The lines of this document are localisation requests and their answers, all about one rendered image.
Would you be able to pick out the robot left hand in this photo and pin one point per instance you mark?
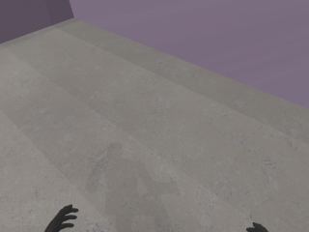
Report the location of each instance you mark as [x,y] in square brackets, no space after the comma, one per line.
[56,224]

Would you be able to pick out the robot right hand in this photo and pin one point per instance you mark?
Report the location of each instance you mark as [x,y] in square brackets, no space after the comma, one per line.
[257,228]

